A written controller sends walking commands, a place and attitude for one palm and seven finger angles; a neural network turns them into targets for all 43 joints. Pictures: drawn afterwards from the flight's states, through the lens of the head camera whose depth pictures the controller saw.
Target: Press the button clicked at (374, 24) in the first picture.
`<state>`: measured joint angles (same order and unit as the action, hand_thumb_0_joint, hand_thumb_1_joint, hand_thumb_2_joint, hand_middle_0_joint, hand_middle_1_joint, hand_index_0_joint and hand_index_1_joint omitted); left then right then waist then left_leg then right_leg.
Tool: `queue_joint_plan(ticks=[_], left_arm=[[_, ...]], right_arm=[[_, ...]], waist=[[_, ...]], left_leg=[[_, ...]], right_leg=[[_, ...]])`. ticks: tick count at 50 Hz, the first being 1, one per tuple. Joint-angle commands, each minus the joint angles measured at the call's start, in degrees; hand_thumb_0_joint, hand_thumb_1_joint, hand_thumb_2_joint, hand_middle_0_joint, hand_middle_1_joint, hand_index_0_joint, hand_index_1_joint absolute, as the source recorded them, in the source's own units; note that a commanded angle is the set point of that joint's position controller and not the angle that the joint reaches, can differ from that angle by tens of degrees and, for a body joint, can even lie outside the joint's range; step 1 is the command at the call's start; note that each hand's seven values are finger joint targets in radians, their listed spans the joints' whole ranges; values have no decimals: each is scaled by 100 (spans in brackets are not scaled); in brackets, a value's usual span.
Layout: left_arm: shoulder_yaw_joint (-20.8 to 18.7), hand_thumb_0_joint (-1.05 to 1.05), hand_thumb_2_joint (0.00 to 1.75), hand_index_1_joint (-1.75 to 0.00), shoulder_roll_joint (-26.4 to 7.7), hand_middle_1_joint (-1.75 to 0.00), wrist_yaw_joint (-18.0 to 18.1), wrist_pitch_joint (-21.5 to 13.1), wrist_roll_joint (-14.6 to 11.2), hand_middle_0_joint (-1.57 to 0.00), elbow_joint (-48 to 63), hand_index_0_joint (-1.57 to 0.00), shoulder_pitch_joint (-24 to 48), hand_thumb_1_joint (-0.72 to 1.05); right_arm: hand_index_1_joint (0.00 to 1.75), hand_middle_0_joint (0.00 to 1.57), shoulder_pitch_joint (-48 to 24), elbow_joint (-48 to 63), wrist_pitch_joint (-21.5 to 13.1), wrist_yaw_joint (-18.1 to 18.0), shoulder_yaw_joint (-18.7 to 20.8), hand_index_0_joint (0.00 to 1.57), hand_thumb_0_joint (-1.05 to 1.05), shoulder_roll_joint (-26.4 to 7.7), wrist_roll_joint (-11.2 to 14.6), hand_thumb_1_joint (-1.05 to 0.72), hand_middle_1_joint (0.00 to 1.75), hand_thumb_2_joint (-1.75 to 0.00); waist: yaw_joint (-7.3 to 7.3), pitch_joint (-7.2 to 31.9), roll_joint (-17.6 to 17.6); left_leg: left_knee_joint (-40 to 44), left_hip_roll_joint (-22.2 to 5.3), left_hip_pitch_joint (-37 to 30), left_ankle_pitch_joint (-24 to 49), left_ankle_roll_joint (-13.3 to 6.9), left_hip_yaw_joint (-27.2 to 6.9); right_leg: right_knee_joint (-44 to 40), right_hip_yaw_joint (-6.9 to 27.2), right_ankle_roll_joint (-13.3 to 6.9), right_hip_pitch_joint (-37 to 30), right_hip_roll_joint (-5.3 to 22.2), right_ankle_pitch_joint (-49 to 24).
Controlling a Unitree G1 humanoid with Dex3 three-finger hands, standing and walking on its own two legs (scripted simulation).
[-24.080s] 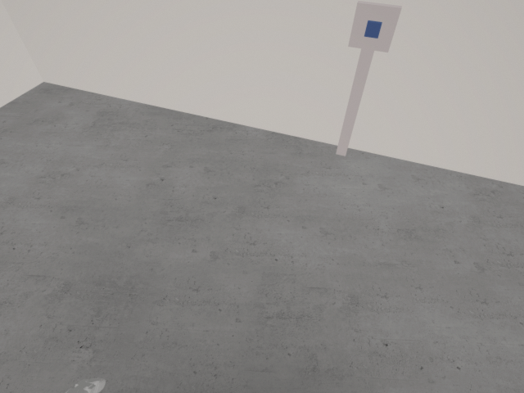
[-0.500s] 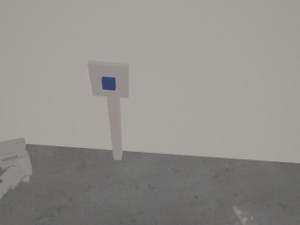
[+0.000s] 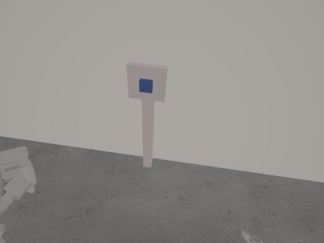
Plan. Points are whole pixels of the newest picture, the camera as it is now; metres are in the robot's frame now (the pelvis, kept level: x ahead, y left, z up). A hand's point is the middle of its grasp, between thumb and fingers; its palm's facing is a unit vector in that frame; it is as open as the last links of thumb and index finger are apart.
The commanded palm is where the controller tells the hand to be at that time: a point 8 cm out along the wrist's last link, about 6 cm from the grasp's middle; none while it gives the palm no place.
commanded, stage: stop stepping back and stand still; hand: left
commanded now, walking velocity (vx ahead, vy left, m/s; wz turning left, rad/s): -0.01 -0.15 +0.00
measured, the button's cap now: (146, 85) +0.78 +0.14 -0.03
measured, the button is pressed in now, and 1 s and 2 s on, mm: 0 0 0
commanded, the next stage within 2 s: let the arm hang, fingers relaxed in 0.18 s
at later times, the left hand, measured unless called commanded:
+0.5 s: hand out of the picture +0.11 +0.20 -0.14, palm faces +0.04 -0.96 -0.26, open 3.1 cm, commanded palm none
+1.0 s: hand out of the picture -0.05 +0.17 -0.17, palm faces +0.06 -0.98 -0.18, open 6.7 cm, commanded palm none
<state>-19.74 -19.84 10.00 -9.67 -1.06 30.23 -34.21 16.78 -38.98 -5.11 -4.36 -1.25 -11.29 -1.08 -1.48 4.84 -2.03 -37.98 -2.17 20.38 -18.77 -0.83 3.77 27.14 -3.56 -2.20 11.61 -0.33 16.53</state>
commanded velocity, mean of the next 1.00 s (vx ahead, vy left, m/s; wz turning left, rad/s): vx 0.00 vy -0.02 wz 0.00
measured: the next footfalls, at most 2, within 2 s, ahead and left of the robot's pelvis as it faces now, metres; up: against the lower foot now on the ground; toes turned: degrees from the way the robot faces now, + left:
left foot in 0.04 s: +0.03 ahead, +0.13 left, +0.00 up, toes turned +4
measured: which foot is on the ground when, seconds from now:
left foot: up 0.00-0.02, down 0.04-1.00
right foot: down 0.00-1.00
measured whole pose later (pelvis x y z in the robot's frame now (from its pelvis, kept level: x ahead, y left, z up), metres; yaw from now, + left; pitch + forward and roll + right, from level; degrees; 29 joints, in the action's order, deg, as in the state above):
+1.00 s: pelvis -0.02 +0.01 +0.00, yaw +0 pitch -2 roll +0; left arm -0.6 -6.7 1.8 0.6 0.7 -67.0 -18.2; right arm 19.8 -64.7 1.1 -1.7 -0.3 -5.6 -1.2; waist 0.0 -1.7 1.5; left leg -24.8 -1.8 10.4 -12.4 0.0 3.5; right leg 23.5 -6.1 -2.0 11.7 0.4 10.1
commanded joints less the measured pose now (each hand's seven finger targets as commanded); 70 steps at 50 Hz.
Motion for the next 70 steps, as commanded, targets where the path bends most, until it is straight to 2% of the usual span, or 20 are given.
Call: queue_joint_plan(ticks=[1,2,3,4,7,10,13,14,15,19,21,22,23,25,26,30,35,41,57,70], left_arm=[[-357,0,90,-150,-962,-150,139,-441,-32,-130,1731,-130,910,90],[-483,0,90,-150,-1088,-150,130,-501,-30,-130,1980,-130,1037,90],[-643,0,90,-150,-1240,-150,68,-524,-64,-130,1860,-130,823,90],[-766,0,90,-150,-1280,-150,41,-501,-63,-130,1904,-130,576,90],[-809,0,90,-150,-1114,-150,33,-454,-87,-130,1869,-130,-203,90],[-914,0,90,-150,-1085,-150,19,-438,-124,-130,1555,-130,-542,90],[-1069,0,90,-150,-1226,-150,33,-487,-155,-130,1276,-130,-385,90],[1336,0,90,-150,-48,-150,-810,493,420,-130,-3361,-130,284,90],[1282,0,90,-146,-50,-146,-936,824,315,-126,-3569,-126,395,90],[1380,0,90,-130,-40,-130,-961,917,370,-112,-4711,-112,1162,90],[1444,0,90,-122,-103,-122,-901,998,346,-104,-5496,-104,1558,90],[1489,0,90,-118,-97,-118,-895,1021,302,-101,-5832,-101,1688,90],[1543,0,90,-114,23,-114,-902,1038,256,-97,-6190,-97,1756,90],[1633,0,90,-106,170,-106,-908,1112,235,-90,-6831,-90,1952,90],[1643,0,90,-102,129,-102,-918,1111,224,-86,-7155,-86,1926,90],[1662,0,90,-86,281,-86,-920,1008,197,-71,-8164,-71,1676,90],[1753,0,90,-66,274,-66,-895,935,175,-53,-8860,-53,1710,90],[1810,0,90,-42,438,-42,-835,915,166,-31,-9390,-31,1502,90],[1750,0,90,-30,822,-30,-761,938,177,-20,-9558,-20,1269,90],[1746,0,90,-30,880,-30,-762,926,190,-20,-9509,-20,1262,90]], right_arm=[[30,20,-798,1199,-556,-146,366,20,0,-872,81,-90,30,-90],[30,20,-769,1224,-568,-56,360,20,0,-870,96,-90,30,-90],[30,20,-684,1027,-603,-13,312,20,0,-656,-5,-90,30,-90],[30,20,-716,1009,-627,42,335,20,0,-635,-48,-90,30,-90],[30,20,-801,1095,-638,180,336,20,0,-670,68,-90,30,-90],[30,20,-832,1194,-530,198,321,20,0,-720,114,-90,30,-90],[30,20,-827,1239,-437,147,307,20,0,-669,84,-90,30,-90],[30,20,-981,-37,-350,611,518,20,0,-1073,140,-90,30,-90],[30,20,-498,78,41,557,462,20,0,-692,144,-90,30,-90],[30,20,-404,124,445,436,425,20,0,-663,-21,-90,30,-90],[30,20,-294,-103,558,406,434,20,0,-669,-39,-90,30,-90],[30,20,-96,-293,571,397,408,20,0,-616,-58,-90,30,-90],[30,20,-60,-468,539,384,379,20,0,-700,-97,-90,30,-90],[30,20,-536,-700,536,369,297,20,0,-840,-117,-90,30,-90],[30,20,-608,-799,558,337,263,20,0,-847,-104,-90,30,-90],[30,20,-311,-1294,570,277,245,20,0,-441,-79,-90,30,-90],[30,20,284,-1829,599,263,249,20,0,-296,-32,-90,30,-90],[30,20,592,-2258,591,240,208,20,0,-146,6,-90,30,-90],[30,20,907,-2550,546,203,193,20,0,286,-30,-90,30,-90],[30,20,897,-2483,517,207,228,20,0,191,-20,-90,30,-90]], waist=[[226,73,1172],[199,131,1373],[319,21,1577],[279,-127,1483],[209,-176,1253],[225,-293,1382],[261,-372,559],[331,-165,-119],[336,112,-409],[138,-250,-1889],[227,-240,-1570],[297,-128,-1064],[292,-65,-339],[138,-519,1346],[51,-701,1453],[43,-491,1360],[204,-611,257],[200,-918,-63],[116,-1251,371],[149,-1135,312]], left_leg=[[1557,-1089,-2089,1564,-501,-1302],[1578,-1554,-2328,2843,-679,-1820],[2015,-1703,-2020,2897,-729,-2261],[2166,-1821,-1609,2703,-803,-2273],[1825,-1387,-834,2517,-497,-1026],[1747,-1082,225,911,-251,-511],[1212,-501,548,-299,-23,-226],[-446,-265,468,258,207,-38],[-487,-278,92,-512,223,-283],[-548,168,609,-1048,81,-135],[102,167,88,-453,68,-159],[571,76,-439,554,26,-260],[954,-346,-860,1750,-131,-792],[1782,-904,-5,1102,-434,-1357],[2019,-911,372,553,-451,-1441],[1849,-427,15,16,-118,-695],[1650,-311,-711,328,-58,-453],[1775,-331,-824,496,-74,-393],[1975,-318,-311,236,-94,-439],[2116,-377,-402,113,-120,-536]], right_leg=[[1006,362,106,1202,219,-268],[1576,97,273,1631,28,186],[2029,129,288,1829,22,1113],[2227,290,272,1664,127,1204],[1174,27,294,696,81,478],[253,-197,308,-449,-49,-184],[-398,657,65,-528,373,-443],[156,1094,-228,309,1507,-2222],[5,1359,-541,612,1699,-2526],[180,836,-794,-406,1439,-4267],[247,647,-661,-375,1308,-3979],[319,544,-461,-167,1188,-3262],[490,397,-180,272,909,-2096],[359,108,135,77,374,86],[265,156,99,-210,322,137],[-507,379,-80,-522,535,-426],[-1104,562,-141,-7,746,29],[-1210,479,-88,160,708,107],[-908,383,-66,108,638,-78],[-781,326,-25,90,610,-248]])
